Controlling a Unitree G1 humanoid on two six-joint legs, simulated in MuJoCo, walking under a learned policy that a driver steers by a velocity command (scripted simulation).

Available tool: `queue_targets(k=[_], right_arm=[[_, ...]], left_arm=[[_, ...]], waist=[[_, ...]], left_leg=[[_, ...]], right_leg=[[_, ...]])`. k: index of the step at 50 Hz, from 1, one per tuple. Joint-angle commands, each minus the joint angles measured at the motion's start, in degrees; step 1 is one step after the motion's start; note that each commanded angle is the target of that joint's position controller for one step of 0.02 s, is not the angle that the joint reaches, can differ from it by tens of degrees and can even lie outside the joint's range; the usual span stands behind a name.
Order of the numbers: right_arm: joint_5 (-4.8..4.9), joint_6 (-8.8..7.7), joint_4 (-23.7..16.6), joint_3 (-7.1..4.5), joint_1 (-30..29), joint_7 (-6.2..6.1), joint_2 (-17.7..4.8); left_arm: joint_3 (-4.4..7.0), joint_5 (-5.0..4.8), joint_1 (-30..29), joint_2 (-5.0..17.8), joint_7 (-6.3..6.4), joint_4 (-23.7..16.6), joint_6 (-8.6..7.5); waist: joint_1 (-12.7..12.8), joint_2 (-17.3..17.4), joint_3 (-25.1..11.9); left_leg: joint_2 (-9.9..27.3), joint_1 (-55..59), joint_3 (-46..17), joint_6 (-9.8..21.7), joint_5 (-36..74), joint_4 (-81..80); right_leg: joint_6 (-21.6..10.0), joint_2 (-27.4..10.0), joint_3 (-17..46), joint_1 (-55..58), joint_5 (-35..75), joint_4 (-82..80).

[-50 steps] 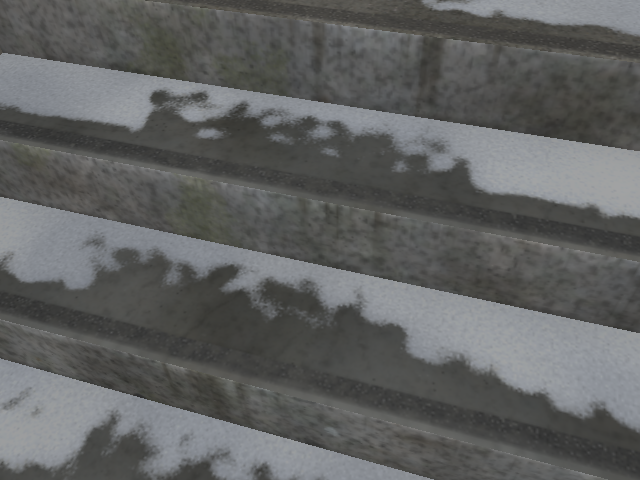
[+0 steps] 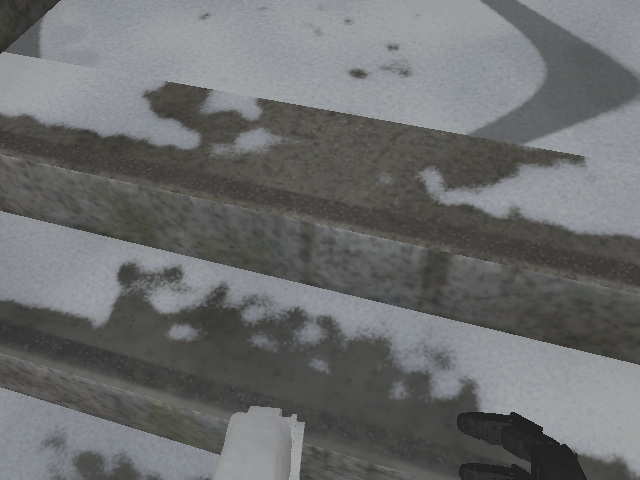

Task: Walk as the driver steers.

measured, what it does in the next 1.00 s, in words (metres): climbs: left foot 0.17 m higher, then right foot 0.17 m higher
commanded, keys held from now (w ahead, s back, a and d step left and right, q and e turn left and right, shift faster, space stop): w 0.40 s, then w+e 0.46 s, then e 0.14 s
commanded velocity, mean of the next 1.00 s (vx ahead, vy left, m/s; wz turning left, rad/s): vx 0.48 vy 0.00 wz -0.23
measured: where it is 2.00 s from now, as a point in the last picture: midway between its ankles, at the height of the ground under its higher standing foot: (407, 193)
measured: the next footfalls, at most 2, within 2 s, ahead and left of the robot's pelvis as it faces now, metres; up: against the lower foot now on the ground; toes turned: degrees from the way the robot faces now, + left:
left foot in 0.16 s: +0.29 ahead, +0.08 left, +0.17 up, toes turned +4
right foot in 0.58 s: +0.50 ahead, -0.13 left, +0.35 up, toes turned +1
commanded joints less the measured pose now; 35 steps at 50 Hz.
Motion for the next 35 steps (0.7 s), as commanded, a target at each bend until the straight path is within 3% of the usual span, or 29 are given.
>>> queue_targets(k=[1, 3, 4, 5, 6, 7, 8, 9, 10, 11, 13, 15, 16, 17, 18, 21, 22, 23, 24, 25, 26, 27, 29, 30, 31, 32, 33, 34, 35], right_arm=[[-0.27, 0.21, -8.83, 2.67, -9.78, 0.01, 0.32], [-0.13, 0.74, -9.97, 2.91, -12.8, 1.47, -1.35], [0.59, 0.54, -6.01, 2.78, -5.82, 1.76, 0.35], [2.94, 0.32, -5.43, 2.44, -2.78, 1.61, -1.13], [3.64, 1.17, -2.34, 0.5, 6.73, 0.93, -4.4], [2.12, 1.51, 0.83, -0.46, 14.05, 0.72, -6.99], [1.07, 0.89, 3.02, -1.68, 18.05, 0.82, -10.51], [-0.33, 0.43, 6.6, -4.32, 17.81, 0.63, -15.81], [-0.4, 1.89, 8.92, -6.68, 19.95, -0.07, -20.27], [1.44, 1.4, 9.4, -6.53, 14.38, 0.91, -17.74], [1.3, -1.26, 17.84, -4.15, 14.27, 0.82, -8.52], [-1.04, -2.95, 23.94, -2.69, 18.7, 0.78, -2.96], [-5.4, -1.63, 22.49, 0.64, 15.41, 5.92, 2.39], [-4.06, -2.74, 22.33, -0.52, 14.77, 6.69, -1.08], [-0.19, -5.07, 24.9, -2.26, 18.75, 3.66, -6.15], [1.11, -7.3, 28.35, -0.97, 24.3, 2.83, -8.55], [-9.22, -4.17, 27.39, 0.38, 28.44, 5.81, -6.35], [-9.29, -2.61, 28.16, -0.33, 27.94, 7.65, -9.87], [-6.92, -1.18, 24.03, -0.61, 18.84, 8.88, -12.17], [-3.76, -2.02, 22.69, -0.88, 16.61, 9.82, -15.64], [-2.28, -3.93, 23.24, -1.7, 18.37, 10.07, -19.86], [-0.72, -5.25, 22.94, -2.48, 20.01, 9.55, -23.84], [0.0, -4.94, 24.39, -3.45, 26.16, 8.84, -24.83], [-2.03, -3.58, 25.57, -3.57, 28.58, 9.51, -22.88], [-7.27, -2.07, 25.57, -3.08, 35.27, 10.84, -18.6], [-8.6, -0.3, 23.77, -2.73, 30.95, 12.72, -14.09], [-4.37, -0.03, 22.58, -3.74, 26.11, 11.7, -15.77], [-1.95, -0.66, 19.38, -3.35, 18.13, 9.34, -12.91], [-2.25, -1.03, 17.87, -2.55, 15.54, 7.42, -11.15]], left_arm=[[-0.59, -0.95, 0.73, 1.84, 0.45, -1.71, -1.29], [-0.05, -2.32, 5.55, 2.92, 2.43, -1.12, -0.11], [-0.49, -2.86, 2.39, 2.99, 2.99, -3.83, -0.17], [1.07, -2.97, 3.46, 9.13, 3.73, -5.36, -1.26], [2.34, -2.01, 2.61, 13.28, 3.34, -5.93, -2.08], [3.16, -3.29, -1.37, 14.38, 2.31, -7.39, -3.34], [3.9, -3.74, -4.03, 15.45, 1.24, -8.43, -4.36], [3.22, -3.0, -2.26, 9.04, 0.18, -10.86, -5.02], [4.22, -1.59, -2.23, 7.65, -1.42, -13.53, -4.69], [3.78, 1.19, -3.54, 3.85, -1.68, -16.25, -3.85], [1.23, 2.3, -19.11, -3.54, 0.28, -25.51, -2.29], [-1.87, 1.87, -19.65, -9.53, 1.64, -28.58, -0.19], [-1.48, -0.15, -16.69, -1.23, -3.07, -22.46, 4.92], [-0.65, 1.01, -16.63, 0.42, -4.58, -24.68, 5.3], [-2.65, 0.44, -20.89, -9.67, -0.59, -27.2, 3.19], [-4.76, 0.06, -34.1, -11.16, 3.29, -33.93, 2.81], [-4.6, 1.65, -34.4, 0.41, -2.03, -35.64, 5.15], [-3.8, 0.71, -39.29, 2.27, -3.75, -37.86, 6.55], [-4.02, 1.43, -42.85, 3.55, -4.39, -38.16, 8.79], [-4.48, 0.96, -41.1, 2.07, -6.22, -35.85, 9.91], [-3.89, 0.8, -39.61, 4.94, -6.7, -34.91, 10.26], [-3.85, 1.18, -33.23, 4.19, -6.82, -32.38, 11.52], [-3.37, 1.11, -31.9, 4.5, -6.14, -30.87, 11.31], [-2.17, 0.55, -26.3, 6.34, -5.18, -28.42, 11.49], [-0.97, -0.22, -11.83, 9.49, -3.8, -21.24, 11.92], [-0.18, 0.82, 2.3, 12.36, -2.88, -13.94, 11.18], [0.77, 1.95, 4.53, 10.48, -3.49, -13.72, 8.75], [0.16, 1.51, 2.25, 8.42, -3.69, -9.17, 5.73], [-0.43, 2.01, -0.26, 4.03, -4.23, -6.25, 3.81]], waist=[[-1.28, -0.02, 6.34], [2.34, 3.58, 0.49], [-0.49, 1.52, -6.62], [-2.75, -2.97, -11.69], [-7.33, -8.32, -18.48], [-12.05, -12.91, -21.69], [-14.47, -13.34, -23.45], [-10.64, -7.17, -20.47], [-11.08, 11.19, -24.04], [-7.0, 1.5, -21.44], [-2.23, -4.29, 0.02], [1.23, -5.52, 4.61], [-0.88, -7.96, 3.08], [2.8, -3.85, 2.38], [3.19, 2.03, 3.34], [2.8, 1.92, 7.67], [1.61, 2.55, -7.34], [2.18, 4.18, -4.21], [5.15, 7.72, -6.32], [7.81, 12.75, -6.77], [9.09, 7.7, -11.31], [10.22, 8.47, -13.22], [6.38, 12.28, -14.92], [6.15, 12.4, -17.2], [4.87, 4.44, -28.45], [8.09, -12.7, -30.24], [11.65, -11.35, -18.83], [7.94, -11.03, -8.08], [4.9, -5.17, -8.82]], left_leg=[[4.76, 0.28, 8.18, 0.44, -4.52, -10.95], [5.44, 20.97, 16.06, -0.25, -3.11, -31.93], [1.63, 36.06, 19.32, 0.26, -1.5, -37.49], [-0.87, 46.67, 19.07, 1.43, -1.59, -45.38], [-1.94, 50.99, 17.17, 1.74, -5.21, -48.27], [-0.91, 56.36, 11.23, 2.89, -1.82, -56.48], [-1.8, 63.39, 7.89, 2.98, -2.81, -69.57], [7.83, 70.92, -13.79, 8.33, -4.51, -80.65], [20.1, 76.16, -50.37, 16.58, -1.09, -102.21], [22.73, 71.71, -48.68, 16.51, -4.18, -105.17], [18.56, 59.93, -32.6, 11.21, -15.86, -101.44], [14.98, 56.15, -18.63, 5.64, -3.22, -101.23], [16.48, 54.1, -19.13, 8.49, 10.62, -99.78], [13.64, 53.33, -9.26, 7.19, 11.15, -102.93], [13.55, 52.65, -4.72, 3.26, 8.84, -106.65], [14.63, 55.02, -3.73, 1.55, 8.76, -112.26], [10.36, 60.5, -3.89, 2.86, 6.17, -105.56], [9.51, 55.96, -0.34, 2.11, 13.43, -110.15], [10.71, 42.53, 1.4, 6.29, 18.58, -121.4], [14.62, 35.94, 0.64, 10.91, 44.16, -124.02], [15.26, 44.19, 3.93, 11.65, 74.56, -118.46], [18.86, 59.52, 5.48, 11.31, 94.25, -113.19], [21.82, 84.65, 4.66, 11.94, 115.57, -100.74], [20.67, 86.01, 5.3, 10.76, 118.79, -91.2], [19.03, 68.12, 2.96, 8.99, 109.8, -74.67], [6.93, 42.86, 0.36, 2.88, 33.65, -53.14], [-0.44, 24.59, -12.11, 1.7, 21.54, -26.69], [-3.81, 8.15, -14.58, 2.16, 18.48, -11.59], [-4.17, 4.71, -15.82, 2.94, 18.0, -8.75]], right_leg=[[-2.45, -11.03, 8.0, -5.89, 13.12, -22.87], [-4.41, -9.82, 4.26, -3.33, 36.87, -30.63], [-4.09, -8.95, -0.21, -2.64, 69.66, -24.88], [-4.37, -13.51, 1.34, -0.48, 99.03, -18.92], [-4.9, -16.65, 2.82, 8.5, 113.87, -8.42], [-5.1, -18.6, 5.19, 14.14, 118.27, 1.48], [-5.1, -16.65, 4.53, 14.03, 109.71, 13.77], [-2.51, -9.27, 5.71, -3.44, 76.86, 32.07], [0.78, 6.01, 8.49, -21.11, 19.19, 68.61], [1.04, 3.45, 15.38, -28.87, 14.16, 89.28], [-1.4, 0.08, 13.5, -47.25, 7.95, 98.58], [-4.19, -0.74, 14.64, -54.99, 5.59, 104.33], [-10.44, 0.66, 22.62, -62.08, 18.69, 96.33], [-11.35, -0.52, 17.84, -60.17, 13.71, 88.8], [-6.04, 2.33, 10.77, -56.6, 3.61, 99.93], [-4.26, -0.86, 7.57, -68.91, -4.1, 106.75], [-9.39, -2.41, 9.7, -70.07, 8.55, 87.75], [-10.71, -4.65, 8.33, -66.31, 12.16, 76.02], [-9.93, -3.97, 2.19, -49.43, 6.94, 68.44], [-5.56, -1.32, -2.4, -33.75, 6.79, 71.54], [-3.41, 0.82, -5.4, -31.23, 8.68, 66.31], [-1.34, 1.69, -5.28, -34.3, 7.11, 57.74], [-0.55, 6.84, -8.51, -38.66, -2.57, 33.31], [-2.57, 8.12, -4.23, -30.58, 1.34, 23.86], [-9.77, 5.46, 14.43, -6.27, 21.58, 25.95], [-19.44, -5.96, 42.77, 11.09, 24.01, 5.87], [-15.93, -8.57, 52.19, 6.38, -4.28, 0.04], [-12.14, -7.88, 47.02, 4.58, -8.75, 2.04], [-11.34, -6.89, 41.64, 4.63, 2.37, 3.98]])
